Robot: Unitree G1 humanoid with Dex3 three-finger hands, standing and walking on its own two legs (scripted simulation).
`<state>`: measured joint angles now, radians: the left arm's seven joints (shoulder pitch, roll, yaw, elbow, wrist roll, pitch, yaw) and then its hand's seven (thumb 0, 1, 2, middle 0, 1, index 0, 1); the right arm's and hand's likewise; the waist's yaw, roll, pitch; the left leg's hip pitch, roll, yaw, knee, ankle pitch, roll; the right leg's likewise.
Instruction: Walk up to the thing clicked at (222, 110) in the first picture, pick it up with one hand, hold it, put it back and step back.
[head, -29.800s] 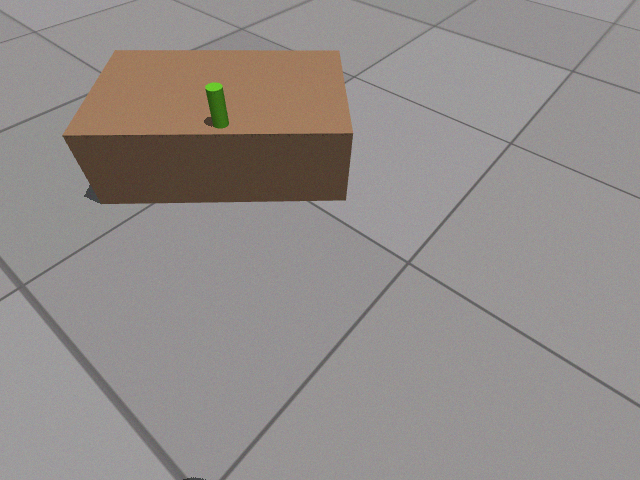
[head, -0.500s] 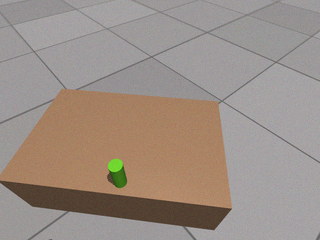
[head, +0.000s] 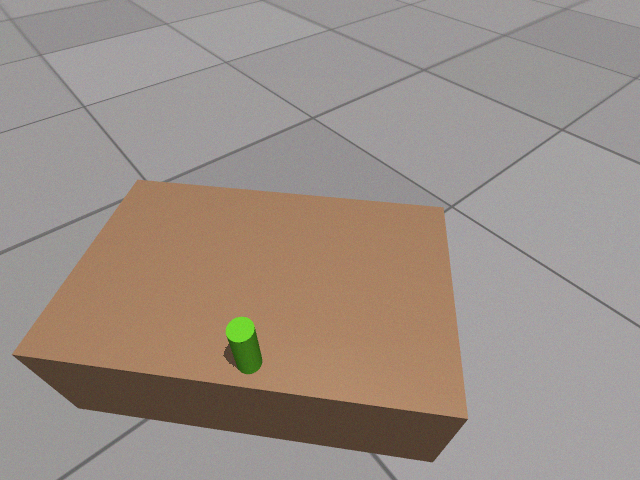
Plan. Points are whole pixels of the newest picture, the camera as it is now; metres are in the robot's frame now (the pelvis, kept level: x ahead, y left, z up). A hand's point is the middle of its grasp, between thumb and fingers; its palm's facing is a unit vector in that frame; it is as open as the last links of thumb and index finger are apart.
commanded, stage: home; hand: left
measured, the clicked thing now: (245, 346) +0.45 +0.18 -0.34
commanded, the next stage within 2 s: stand in 0.70 s
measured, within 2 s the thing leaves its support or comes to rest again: neither
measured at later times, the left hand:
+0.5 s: hand out of the picture +0.06 +0.24 -0.15, palm faces -0.01 -0.93 -0.36, open 17.7 cm
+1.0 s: hand out of the picture +0.09 +0.23 -0.15, palm faces -0.02 -0.94 -0.35, open 15.8 cm
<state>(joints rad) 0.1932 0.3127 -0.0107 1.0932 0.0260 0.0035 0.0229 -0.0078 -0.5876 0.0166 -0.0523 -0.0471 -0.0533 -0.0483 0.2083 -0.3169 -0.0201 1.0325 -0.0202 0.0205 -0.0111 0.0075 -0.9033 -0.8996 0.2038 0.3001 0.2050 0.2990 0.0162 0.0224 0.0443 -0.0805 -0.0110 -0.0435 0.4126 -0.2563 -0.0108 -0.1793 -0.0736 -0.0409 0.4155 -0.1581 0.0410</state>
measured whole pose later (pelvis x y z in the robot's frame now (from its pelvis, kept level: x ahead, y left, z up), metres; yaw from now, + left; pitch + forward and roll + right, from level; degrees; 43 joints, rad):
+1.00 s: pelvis +0.02 -0.02 +0.00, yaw -1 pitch -3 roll +0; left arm 0.10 0.33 0.00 1.15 0.01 0.00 0.00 -0.01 -0.35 0.26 -0.15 -0.19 -0.15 -0.19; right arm 0.15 -0.35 -0.01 1.10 -0.01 0.01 -0.01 0.01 -0.90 -0.90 0.20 0.30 0.20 0.30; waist 0.01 0.02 0.05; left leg -0.05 0.03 -0.04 0.34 -0.24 -0.04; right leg -0.17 -0.04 -0.04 0.38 -0.16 0.01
